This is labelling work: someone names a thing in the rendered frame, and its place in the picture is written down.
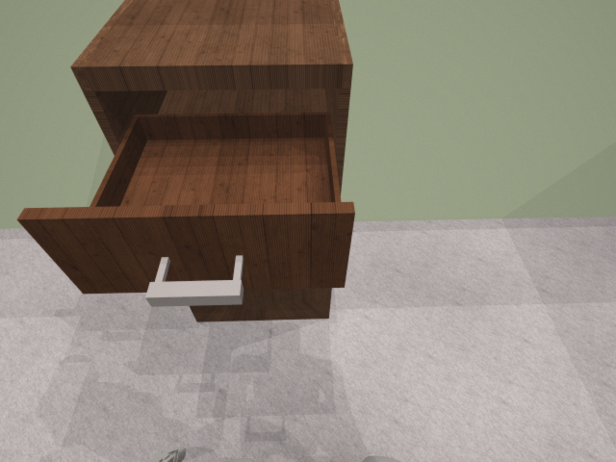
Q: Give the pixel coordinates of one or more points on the drawer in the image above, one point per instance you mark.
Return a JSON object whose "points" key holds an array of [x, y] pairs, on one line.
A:
{"points": [[201, 189]]}

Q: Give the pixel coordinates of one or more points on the handle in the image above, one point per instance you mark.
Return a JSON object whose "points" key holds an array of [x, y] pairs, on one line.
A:
{"points": [[195, 293]]}

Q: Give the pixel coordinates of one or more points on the cabinet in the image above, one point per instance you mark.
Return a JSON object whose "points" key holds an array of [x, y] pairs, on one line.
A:
{"points": [[162, 57]]}

